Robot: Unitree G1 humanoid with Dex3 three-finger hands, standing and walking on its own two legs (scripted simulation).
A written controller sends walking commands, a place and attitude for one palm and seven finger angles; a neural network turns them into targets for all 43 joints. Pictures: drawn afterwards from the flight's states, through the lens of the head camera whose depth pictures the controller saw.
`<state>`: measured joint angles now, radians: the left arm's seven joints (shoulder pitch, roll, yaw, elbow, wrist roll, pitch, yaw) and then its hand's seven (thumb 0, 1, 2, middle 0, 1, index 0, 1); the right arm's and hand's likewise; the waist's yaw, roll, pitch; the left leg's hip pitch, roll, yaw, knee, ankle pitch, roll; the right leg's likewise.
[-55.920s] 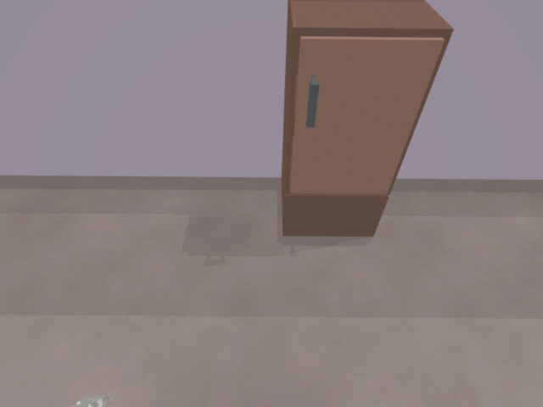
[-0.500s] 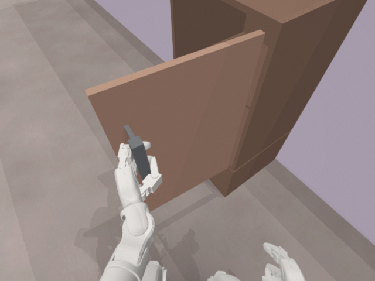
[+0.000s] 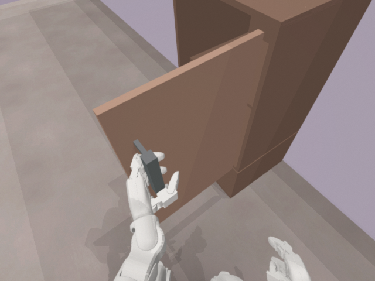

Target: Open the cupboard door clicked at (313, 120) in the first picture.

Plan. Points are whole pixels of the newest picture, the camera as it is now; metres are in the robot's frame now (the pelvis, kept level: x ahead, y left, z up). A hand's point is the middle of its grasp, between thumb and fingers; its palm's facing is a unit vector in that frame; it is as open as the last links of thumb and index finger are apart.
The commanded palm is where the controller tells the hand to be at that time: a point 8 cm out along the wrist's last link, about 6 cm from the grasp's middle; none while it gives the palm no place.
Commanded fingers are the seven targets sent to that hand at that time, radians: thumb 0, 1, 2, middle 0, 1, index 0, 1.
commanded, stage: open thumb and fingers to let go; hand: left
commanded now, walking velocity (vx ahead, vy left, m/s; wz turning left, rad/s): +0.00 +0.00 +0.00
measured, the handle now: (149, 167) +0.35 +0.10 +0.05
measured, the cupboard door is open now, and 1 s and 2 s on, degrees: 93 96 95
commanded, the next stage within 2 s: slide the hand sideways off the handle in 0.54 s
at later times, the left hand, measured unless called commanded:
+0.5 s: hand (166, 186) +0.31 +0.06 +0.03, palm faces +0.24 -0.97 -0.02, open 14.7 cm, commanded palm +0.26 +0.10 +0.04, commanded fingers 0.00 -0.50 0.30 -0.15 -0.30 -0.15 -0.30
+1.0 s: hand (166, 204) +0.27 +0.05 +0.03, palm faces -0.17 -0.98 +0.03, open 16.0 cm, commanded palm +0.25 +0.11 +0.04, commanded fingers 0.00 -0.50 0.30 -0.15 -0.30 -0.15 -0.30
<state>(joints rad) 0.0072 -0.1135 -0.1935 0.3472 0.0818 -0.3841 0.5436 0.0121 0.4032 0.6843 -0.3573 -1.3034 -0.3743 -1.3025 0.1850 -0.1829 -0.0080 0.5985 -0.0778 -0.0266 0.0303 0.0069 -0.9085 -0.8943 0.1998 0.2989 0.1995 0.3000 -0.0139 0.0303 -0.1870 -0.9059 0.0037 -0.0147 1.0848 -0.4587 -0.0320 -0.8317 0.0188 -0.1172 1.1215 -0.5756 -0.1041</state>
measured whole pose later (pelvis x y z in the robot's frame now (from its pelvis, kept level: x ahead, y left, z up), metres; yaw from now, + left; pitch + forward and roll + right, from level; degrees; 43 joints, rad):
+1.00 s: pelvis -0.01 +0.04 -0.01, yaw -2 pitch +15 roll -1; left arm 0.06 0.00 -0.28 0.23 -0.01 -0.39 0.16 -0.01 -0.50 0.30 -0.17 -0.34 -0.20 -0.35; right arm 0.25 -0.22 0.00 0.49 -0.02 0.01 0.04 0.01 -0.91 -0.89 0.20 0.30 0.20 0.30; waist -0.03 0.04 -0.16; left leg -0.94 0.00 0.02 1.16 -0.48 0.03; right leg -0.86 0.01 -0.08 1.16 -0.57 -0.05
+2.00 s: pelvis +0.00 +0.03 -0.02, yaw -2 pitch +17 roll -2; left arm 0.50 0.16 -0.09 -0.14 -0.16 -0.43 -0.12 -0.01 -0.50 0.30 -0.15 -0.31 -0.16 -0.30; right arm 0.24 -0.22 0.00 0.42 0.00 -0.03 -0.03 0.01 -0.91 -0.89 0.20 0.30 0.20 0.30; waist 0.00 0.05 -0.18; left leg -1.01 0.02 -0.01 1.26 -0.54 0.01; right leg -0.91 0.03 -0.11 1.23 -0.62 -0.07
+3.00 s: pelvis +0.04 +0.07 +0.08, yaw -3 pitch -1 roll -1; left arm 0.54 0.34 0.22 -0.42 -0.06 0.00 0.12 0.00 0.36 0.67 -0.19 -0.31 -0.19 -0.30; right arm 0.24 -0.23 0.05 0.54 0.01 -0.06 -0.08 0.01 -0.90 -0.89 0.20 0.30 0.20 0.30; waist 0.05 0.06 -0.05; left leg -0.24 -0.03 0.05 0.57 -0.31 0.06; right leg -0.15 0.01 -0.04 0.50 -0.34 0.00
